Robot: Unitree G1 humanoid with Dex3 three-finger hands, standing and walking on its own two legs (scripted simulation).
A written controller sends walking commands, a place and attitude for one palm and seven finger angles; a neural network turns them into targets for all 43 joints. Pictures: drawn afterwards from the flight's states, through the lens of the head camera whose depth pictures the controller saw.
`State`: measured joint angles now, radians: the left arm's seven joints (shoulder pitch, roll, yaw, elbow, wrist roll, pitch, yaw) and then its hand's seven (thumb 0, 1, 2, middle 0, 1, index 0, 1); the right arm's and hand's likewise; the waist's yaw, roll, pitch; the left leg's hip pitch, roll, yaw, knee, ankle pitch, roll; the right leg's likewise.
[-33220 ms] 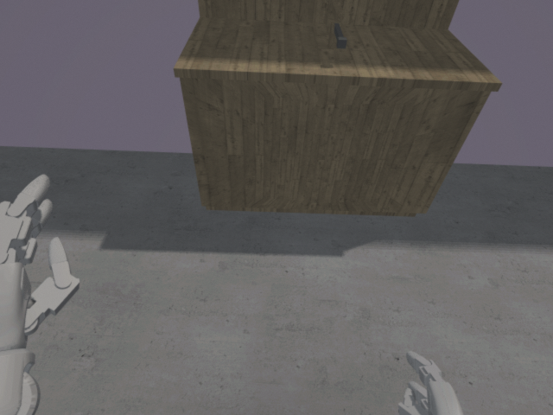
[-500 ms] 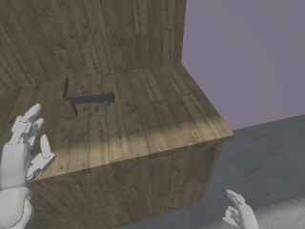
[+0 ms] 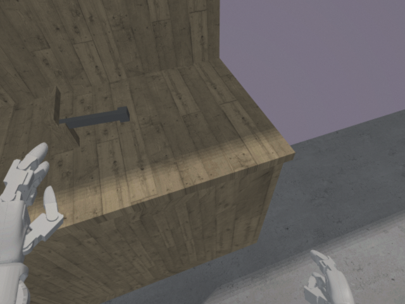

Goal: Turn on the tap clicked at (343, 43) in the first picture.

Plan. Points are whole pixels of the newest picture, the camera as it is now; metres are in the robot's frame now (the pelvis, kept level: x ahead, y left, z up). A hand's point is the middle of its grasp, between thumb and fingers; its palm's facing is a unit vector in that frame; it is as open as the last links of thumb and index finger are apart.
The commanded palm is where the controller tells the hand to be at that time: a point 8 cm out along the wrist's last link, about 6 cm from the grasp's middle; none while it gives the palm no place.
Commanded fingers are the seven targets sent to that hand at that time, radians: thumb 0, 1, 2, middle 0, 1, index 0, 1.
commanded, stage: step back with the hand held close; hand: left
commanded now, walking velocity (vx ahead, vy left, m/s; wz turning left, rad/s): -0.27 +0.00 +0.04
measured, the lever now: (123, 114) +0.54 +0.25 +0.06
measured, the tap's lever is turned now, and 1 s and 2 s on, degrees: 82 82 82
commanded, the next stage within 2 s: stop stepping back and stand still in 1.16 s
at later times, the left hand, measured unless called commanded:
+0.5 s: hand out of the picture +0.15 +0.28 +0.16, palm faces +0.45 -0.78 -0.43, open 7.4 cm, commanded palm +0.09 +0.31 +0.17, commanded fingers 0.00 0.90 0.90 -0.20 -0.30 -0.20 -0.30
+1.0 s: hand out of the picture +0.09 +0.28 +0.16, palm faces +0.38 -0.86 -0.35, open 7.4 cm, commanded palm +0.04 +0.32 +0.17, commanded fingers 0.00 0.90 0.90 -0.20 -0.30 -0.20 -0.30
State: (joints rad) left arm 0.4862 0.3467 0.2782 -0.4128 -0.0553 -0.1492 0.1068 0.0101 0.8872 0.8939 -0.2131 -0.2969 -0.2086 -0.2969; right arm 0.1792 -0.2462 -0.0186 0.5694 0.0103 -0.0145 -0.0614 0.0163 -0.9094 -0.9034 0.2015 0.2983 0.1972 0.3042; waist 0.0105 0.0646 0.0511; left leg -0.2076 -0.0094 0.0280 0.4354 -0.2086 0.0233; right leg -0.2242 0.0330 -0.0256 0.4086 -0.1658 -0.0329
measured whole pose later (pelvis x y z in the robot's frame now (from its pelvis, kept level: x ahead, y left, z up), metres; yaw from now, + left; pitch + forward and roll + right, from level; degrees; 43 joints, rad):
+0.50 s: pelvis -0.06 +0.02 -0.01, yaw +2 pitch +1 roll -2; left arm 0.45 0.37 0.35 -0.48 0.00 -0.17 0.16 0.01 0.88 0.89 -0.22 -0.30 -0.21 -0.30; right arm 0.24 -0.19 0.01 0.59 0.00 -0.06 -0.07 0.02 -0.91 -0.90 0.20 0.30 0.20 0.30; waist 0.00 0.03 0.01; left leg -0.38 -0.03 0.00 0.51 -0.15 0.06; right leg -0.30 0.05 0.02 0.67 -0.30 0.01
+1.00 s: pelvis -0.12 +0.04 -0.02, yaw +0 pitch +0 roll -3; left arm 0.48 0.41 0.34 -0.53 -0.05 -0.19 0.15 0.01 0.88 0.89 -0.22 -0.30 -0.21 -0.30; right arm 0.21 -0.23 -0.03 0.61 0.01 -0.03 -0.09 0.02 -0.91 -0.90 0.20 0.30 0.20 0.30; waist 0.00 -0.01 -0.01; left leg -0.43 -0.02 0.00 0.61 -0.17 0.07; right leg -0.29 0.06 0.04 0.58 -0.31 0.00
